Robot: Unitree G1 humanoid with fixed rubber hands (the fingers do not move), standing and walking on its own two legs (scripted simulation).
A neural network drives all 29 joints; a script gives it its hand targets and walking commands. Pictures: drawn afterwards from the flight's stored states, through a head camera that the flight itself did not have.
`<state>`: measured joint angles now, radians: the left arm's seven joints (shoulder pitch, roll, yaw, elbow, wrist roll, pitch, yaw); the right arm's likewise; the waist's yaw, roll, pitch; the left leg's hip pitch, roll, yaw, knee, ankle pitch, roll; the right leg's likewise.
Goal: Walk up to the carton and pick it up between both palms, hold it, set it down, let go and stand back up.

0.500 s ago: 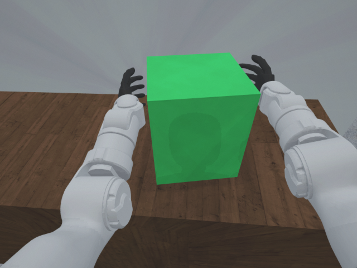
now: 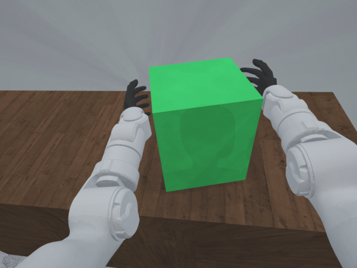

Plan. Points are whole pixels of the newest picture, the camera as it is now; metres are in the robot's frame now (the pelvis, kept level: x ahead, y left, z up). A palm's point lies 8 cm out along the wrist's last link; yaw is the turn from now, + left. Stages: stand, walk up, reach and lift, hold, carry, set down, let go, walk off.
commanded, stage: set down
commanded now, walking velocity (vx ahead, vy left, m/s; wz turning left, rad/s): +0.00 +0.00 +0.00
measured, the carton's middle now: (198, 124) +0.45 +0.00 +0.08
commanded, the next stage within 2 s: none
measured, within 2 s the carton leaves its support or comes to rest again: rests again in 0.60 s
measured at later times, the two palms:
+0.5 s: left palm (135, 119) +0.41 +0.14 +0.14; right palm (263, 92) +0.47 -0.16 +0.16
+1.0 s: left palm (134, 124) +0.40 +0.14 +0.13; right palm (260, 96) +0.47 -0.15 +0.15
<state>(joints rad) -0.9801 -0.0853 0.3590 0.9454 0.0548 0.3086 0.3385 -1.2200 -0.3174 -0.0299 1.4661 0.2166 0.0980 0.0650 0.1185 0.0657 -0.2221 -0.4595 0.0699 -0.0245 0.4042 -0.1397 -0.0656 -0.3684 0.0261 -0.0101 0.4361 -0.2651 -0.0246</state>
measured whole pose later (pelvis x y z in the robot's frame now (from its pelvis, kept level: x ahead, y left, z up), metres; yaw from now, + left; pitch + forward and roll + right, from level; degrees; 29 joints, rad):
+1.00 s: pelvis +0.00 +0.00 +0.00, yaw +0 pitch +12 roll +0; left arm -0.88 -0.21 0.53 0.80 0.23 0.22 0.30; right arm -1.20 -0.29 -0.25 1.48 -0.04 -0.03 0.11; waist 0.13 0.07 -0.19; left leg -0.46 0.07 -0.02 0.40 -0.14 -0.07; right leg -0.37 0.03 -0.01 0.44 -0.27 -0.03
